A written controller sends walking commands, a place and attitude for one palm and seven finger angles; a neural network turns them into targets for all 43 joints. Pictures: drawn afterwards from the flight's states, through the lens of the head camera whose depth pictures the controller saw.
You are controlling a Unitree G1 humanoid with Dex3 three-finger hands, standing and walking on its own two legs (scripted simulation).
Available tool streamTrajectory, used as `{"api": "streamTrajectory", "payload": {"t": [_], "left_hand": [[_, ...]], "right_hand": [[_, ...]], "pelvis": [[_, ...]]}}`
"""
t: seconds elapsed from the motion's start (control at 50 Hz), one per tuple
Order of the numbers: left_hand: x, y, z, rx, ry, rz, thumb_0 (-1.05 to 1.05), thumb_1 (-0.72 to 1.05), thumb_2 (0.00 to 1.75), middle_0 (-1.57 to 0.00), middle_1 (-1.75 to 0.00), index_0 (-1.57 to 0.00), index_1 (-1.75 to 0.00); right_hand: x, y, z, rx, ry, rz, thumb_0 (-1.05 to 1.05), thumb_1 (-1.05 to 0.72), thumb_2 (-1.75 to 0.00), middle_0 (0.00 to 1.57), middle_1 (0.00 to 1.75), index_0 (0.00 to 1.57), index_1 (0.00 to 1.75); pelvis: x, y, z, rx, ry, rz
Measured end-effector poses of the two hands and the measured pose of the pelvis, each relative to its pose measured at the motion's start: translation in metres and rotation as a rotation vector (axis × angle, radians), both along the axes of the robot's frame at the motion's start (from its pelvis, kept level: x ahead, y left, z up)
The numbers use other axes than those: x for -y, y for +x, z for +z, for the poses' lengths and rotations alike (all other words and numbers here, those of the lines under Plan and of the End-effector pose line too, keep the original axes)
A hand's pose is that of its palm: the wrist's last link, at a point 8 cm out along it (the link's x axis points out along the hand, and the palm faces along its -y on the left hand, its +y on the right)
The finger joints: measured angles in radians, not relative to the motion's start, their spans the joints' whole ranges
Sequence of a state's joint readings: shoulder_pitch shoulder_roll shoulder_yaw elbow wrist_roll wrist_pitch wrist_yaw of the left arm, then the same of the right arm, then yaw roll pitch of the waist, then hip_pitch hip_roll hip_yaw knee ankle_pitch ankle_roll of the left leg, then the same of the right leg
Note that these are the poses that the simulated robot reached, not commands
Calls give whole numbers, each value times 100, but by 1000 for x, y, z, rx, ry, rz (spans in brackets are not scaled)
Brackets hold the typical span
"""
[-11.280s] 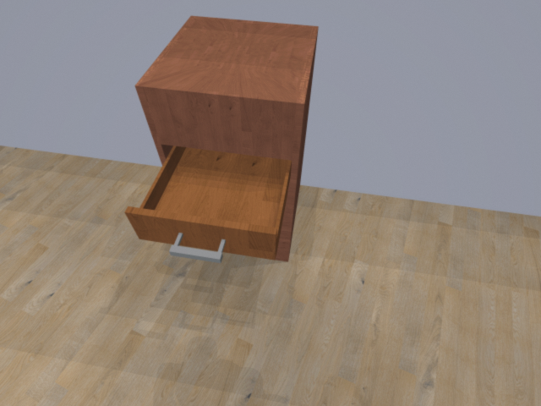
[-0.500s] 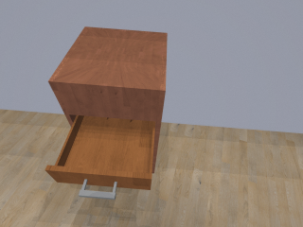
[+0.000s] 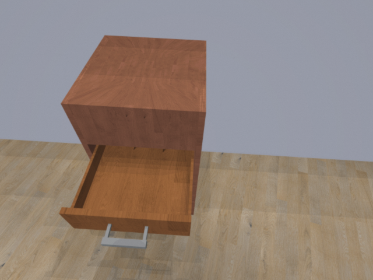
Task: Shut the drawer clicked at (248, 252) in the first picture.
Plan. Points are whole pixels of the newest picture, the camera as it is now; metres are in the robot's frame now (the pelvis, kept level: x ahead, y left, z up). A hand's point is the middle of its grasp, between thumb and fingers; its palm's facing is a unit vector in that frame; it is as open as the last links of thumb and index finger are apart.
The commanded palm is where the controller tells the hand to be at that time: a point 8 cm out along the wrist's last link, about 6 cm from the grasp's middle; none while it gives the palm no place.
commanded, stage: come to a stop and stand still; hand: left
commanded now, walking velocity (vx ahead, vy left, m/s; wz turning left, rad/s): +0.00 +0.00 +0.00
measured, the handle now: (126, 235) +0.28 +0.20 -0.24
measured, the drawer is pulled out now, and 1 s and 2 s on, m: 0.26 0.26 0.26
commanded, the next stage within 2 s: look again from close up in 0.34 s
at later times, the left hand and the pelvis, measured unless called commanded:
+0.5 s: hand out of the picture +0.00 +0.17 -0.17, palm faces +0.01 -0.98 -0.18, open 7.3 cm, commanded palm none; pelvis +0.00 +0.00 +0.00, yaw +0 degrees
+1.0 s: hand out of the picture -0.02 +0.14 -0.17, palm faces +0.02 -0.99 -0.15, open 7.3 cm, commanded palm none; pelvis +0.00 -0.01 +0.01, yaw +0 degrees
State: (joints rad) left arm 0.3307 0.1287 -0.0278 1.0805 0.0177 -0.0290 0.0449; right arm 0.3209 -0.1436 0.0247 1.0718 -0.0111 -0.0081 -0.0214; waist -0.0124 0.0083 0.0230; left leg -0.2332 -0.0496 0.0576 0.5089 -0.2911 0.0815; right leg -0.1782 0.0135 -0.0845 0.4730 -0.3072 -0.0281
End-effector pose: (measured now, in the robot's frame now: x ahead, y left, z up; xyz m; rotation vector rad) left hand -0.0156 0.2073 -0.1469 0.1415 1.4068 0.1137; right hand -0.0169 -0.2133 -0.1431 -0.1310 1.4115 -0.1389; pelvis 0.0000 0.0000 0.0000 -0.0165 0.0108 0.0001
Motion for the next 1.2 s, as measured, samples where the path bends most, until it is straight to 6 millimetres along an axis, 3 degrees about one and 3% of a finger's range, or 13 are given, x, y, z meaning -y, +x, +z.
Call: {"api": "streamTrajectory", "payload": {"t": [0.18,0.34,0.78,1.08,1.12,1.2], "left_hand": [[-16,17,3,52,36,10,0,91,90,-20,-30,-20,-30],[-17,24,5,75,35,4,0,91,90,-20,-30,-20,-30],[6,-8,1,-16,-11,23,0,91,90,-20,-30,-20,-30],[14,-11,2,-11,-10,16,0,91,90,-20,-30,-20,-30],[3,9,17,108,32,64,3,95,90,-21,-30,-21,-30],[-20,78,75,550,128,66,6,99,90,-23,-33,-23,-33]], "right_hand": [[1,18,-4,66,-12,19,1,-92,-90,19,30,20,29],[4,22,1,75,-18,24,1,-92,-90,19,30,20,29],[4,-1,5,-8,-9,3,1,-91,-90,19,30,20,29],[3,-9,4,-17,7,-9,1,-91,-90,19,30,20,29],[10,-2,7,68,-16,-7,2,-92,-90,20,30,20,29],[36,30,13,349,-66,-2,3,-94,-90,20,30,21,29]], "pelvis": [[-6,4,-2,24,8,-2],[-4,4,1,30,17,-6],[6,4,5,33,17,-6],[10,-1,5,27,14,-7],[11,-4,3,21,17,-9],[11,-12,-5,-9,37,11]]}}
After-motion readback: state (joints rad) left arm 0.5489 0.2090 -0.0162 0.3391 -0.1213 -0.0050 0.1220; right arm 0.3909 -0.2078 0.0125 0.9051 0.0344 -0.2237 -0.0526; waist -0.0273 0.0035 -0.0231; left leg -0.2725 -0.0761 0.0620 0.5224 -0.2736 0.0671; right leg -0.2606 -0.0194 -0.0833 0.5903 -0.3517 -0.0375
